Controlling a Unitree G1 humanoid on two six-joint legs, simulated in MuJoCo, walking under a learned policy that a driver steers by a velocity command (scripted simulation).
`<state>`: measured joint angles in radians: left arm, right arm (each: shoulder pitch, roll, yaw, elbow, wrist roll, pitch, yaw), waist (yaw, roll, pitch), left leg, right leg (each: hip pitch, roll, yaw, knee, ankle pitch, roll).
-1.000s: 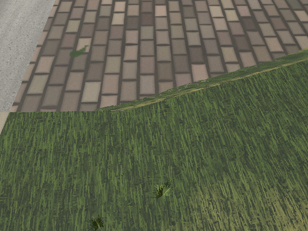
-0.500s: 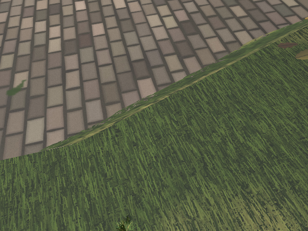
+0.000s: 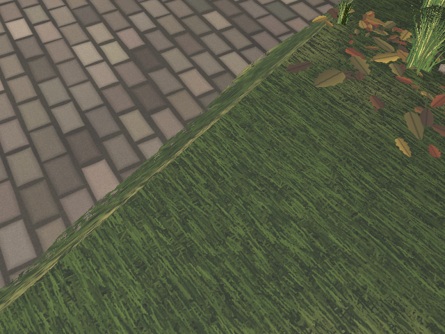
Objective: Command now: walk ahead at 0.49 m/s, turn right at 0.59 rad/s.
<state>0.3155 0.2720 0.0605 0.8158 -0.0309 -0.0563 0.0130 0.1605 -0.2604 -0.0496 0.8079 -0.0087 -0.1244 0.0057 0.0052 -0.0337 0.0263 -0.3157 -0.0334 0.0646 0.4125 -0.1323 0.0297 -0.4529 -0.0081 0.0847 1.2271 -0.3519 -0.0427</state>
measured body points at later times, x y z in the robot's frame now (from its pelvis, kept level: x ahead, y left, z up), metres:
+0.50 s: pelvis +0.26 -0.09 -0.01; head +0.30 -0.11 +0.44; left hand +0.48 +0.12 -0.10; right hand +0.27 -0.38 -0.14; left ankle +0.18 +0.09 -0.63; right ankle +0.31 -0.18 -0.74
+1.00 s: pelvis +0.55 -0.10 -0.03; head +0.59 -0.10 +0.42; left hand +0.60 +0.18 -0.15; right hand +0.73 -0.36 -0.12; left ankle +0.65 -0.03 -0.74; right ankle +0.33 -0.19 -0.68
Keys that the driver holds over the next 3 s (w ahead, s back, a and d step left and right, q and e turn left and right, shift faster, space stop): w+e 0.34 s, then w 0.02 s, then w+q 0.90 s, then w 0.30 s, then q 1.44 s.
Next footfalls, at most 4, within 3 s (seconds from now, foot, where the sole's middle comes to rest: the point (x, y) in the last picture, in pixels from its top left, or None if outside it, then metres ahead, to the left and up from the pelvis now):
0.38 right None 0.34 -0.19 -0.77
0.96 left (242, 262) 0.69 -0.03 -0.77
1.44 right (285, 188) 0.99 -0.20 -0.77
1.92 left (209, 161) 1.12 0.08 -0.77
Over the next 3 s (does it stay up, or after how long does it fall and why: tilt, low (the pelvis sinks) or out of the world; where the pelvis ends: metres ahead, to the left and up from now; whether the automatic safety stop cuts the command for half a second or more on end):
stays up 1.04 -0.05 0.01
